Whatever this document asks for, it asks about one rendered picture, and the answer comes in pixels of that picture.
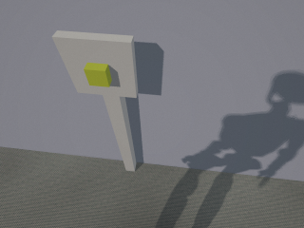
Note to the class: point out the panel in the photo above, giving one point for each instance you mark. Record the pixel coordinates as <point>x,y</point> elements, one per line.
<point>118,52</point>

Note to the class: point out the button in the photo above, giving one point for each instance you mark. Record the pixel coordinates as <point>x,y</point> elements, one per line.
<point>98,74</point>

